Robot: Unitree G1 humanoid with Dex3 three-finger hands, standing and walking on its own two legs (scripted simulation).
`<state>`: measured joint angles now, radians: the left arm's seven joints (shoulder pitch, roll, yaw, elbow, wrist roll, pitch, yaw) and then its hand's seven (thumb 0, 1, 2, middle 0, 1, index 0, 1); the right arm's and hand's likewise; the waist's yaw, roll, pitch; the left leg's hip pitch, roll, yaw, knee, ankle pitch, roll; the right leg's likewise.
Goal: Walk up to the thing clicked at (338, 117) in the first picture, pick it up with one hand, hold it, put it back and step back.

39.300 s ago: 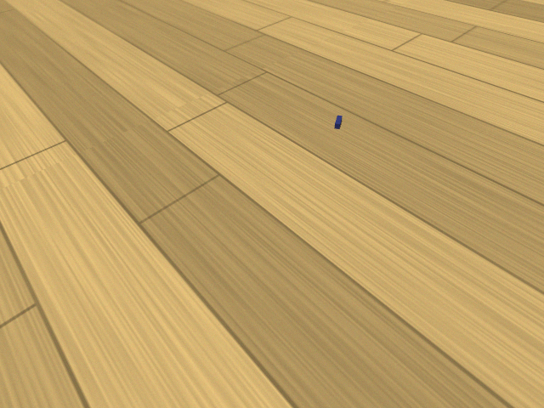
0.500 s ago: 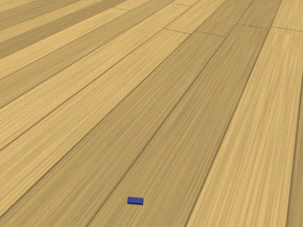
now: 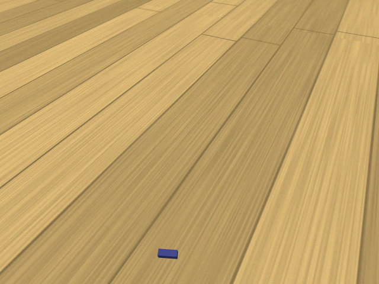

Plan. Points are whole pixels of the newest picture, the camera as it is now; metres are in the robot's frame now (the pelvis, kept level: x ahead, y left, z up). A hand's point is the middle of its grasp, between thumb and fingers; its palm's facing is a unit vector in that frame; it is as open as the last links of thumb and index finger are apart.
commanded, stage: stand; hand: left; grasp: from above
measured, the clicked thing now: (167, 253) +0.42 +0.17 -0.76
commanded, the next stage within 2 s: step back in 0.82 s
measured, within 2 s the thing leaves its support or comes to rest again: neither
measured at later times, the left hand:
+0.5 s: hand out of the picture +0.08 +0.25 -0.16, palm faces +0.01 -0.94 -0.33, open 7.4 cm
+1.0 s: hand out of the picture +0.08 +0.27 -0.16, palm faces +0.00 -0.93 -0.37, open 7.4 cm
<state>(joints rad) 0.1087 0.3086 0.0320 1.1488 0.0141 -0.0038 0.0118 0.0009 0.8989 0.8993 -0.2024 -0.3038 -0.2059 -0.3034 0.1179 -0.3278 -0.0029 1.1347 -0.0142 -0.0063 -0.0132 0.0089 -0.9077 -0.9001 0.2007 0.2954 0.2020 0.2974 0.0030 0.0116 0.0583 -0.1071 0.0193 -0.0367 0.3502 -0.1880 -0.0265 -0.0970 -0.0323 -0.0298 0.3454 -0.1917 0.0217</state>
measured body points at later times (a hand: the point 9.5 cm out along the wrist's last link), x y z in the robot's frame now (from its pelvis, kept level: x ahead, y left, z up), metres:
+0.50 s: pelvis +0.01 +0.00 +0.00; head +0.02 +0.00 +0.45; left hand +0.08 +0.30 -0.13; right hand +0.08 -0.30 -0.14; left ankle +0.01 +0.14 -0.75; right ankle +0.00 -0.13 -0.75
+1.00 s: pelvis -0.02 +0.01 -0.01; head +0.04 +0.01 +0.43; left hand +0.08 +0.32 -0.14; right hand +0.08 -0.31 -0.14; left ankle +0.00 +0.13 -0.74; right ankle +0.00 -0.13 -0.75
